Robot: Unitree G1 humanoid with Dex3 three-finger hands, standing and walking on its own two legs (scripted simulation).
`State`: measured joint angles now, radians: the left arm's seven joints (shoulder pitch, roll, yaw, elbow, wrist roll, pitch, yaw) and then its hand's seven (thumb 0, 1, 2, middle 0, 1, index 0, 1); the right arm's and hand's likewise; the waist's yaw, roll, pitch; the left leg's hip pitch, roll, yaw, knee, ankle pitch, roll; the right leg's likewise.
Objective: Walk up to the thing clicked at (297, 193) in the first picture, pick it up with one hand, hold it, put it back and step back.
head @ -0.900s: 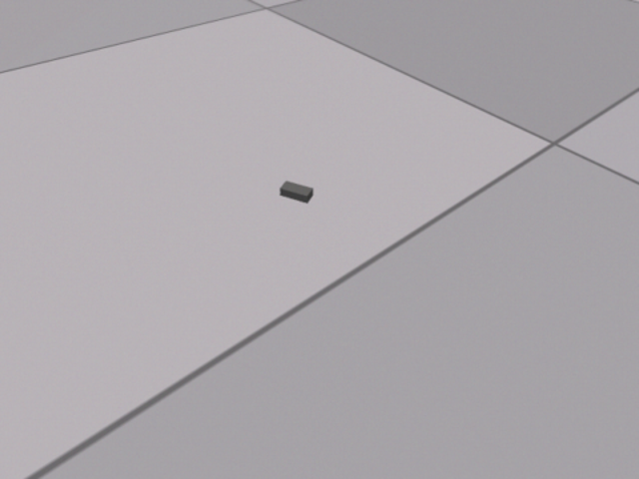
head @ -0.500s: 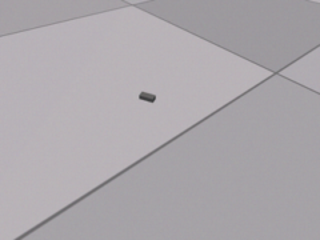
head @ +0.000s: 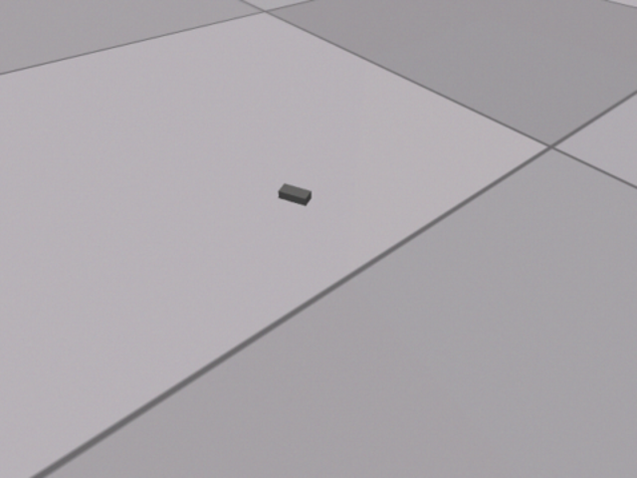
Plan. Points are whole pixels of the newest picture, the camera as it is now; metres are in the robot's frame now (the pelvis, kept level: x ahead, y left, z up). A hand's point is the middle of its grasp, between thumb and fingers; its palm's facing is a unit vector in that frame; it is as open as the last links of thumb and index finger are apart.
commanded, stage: stand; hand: left
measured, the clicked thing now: (294, 194) +1.54 +0.14 -0.76
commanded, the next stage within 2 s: walk up in 0.22 s
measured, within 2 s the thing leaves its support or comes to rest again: neither
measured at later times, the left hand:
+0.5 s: hand out of the picture +0.09 +0.32 -0.17, palm faces -0.07 -0.94 -0.34, open 7.4 cm
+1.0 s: hand (194, 305) +0.48 +0.25 -0.14, palm faces -0.25 -0.90 -0.36, open 7.3 cm
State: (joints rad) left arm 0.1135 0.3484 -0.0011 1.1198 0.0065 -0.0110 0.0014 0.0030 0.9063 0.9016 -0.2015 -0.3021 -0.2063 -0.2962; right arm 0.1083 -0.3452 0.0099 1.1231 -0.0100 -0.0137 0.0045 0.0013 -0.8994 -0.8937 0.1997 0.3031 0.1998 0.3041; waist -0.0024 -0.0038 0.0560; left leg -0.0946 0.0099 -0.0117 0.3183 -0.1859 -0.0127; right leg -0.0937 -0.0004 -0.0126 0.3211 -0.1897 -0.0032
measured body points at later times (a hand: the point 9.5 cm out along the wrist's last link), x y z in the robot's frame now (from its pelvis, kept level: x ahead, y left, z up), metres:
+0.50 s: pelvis +0.05 +0.04 -0.02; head +0.06 +0.05 +0.43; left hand +0.09 +0.37 -0.14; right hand +0.12 -0.30 -0.11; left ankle +0.08 +0.15 -0.75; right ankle -0.01 -0.11 -0.75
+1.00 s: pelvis +0.26 +0.04 -0.03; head +0.29 +0.03 +0.42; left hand +0.49 +0.30 -0.12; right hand +0.19 -0.26 -0.16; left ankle +0.13 +0.17 -0.68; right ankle +0.33 -0.05 -0.75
